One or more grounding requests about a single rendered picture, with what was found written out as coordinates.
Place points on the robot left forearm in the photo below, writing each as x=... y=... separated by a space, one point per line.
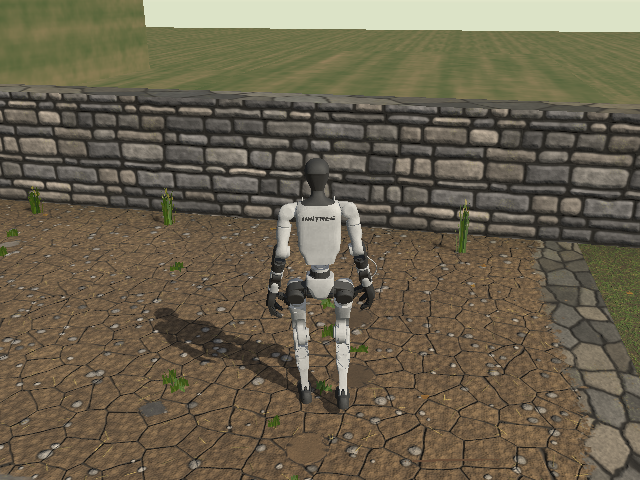
x=276 y=273

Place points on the robot left hand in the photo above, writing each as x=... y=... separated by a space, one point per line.
x=272 y=304

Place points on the robot right hand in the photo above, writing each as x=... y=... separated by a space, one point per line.
x=369 y=294

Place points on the right robot upper arm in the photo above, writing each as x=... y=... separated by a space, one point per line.
x=349 y=210

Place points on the robot right forearm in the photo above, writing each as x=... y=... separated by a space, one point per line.
x=362 y=267

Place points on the left robot thigh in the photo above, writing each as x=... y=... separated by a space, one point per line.
x=296 y=296

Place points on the right robot shin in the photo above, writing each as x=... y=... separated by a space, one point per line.
x=343 y=360

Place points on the left robot upper arm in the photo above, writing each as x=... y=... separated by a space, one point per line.
x=286 y=213

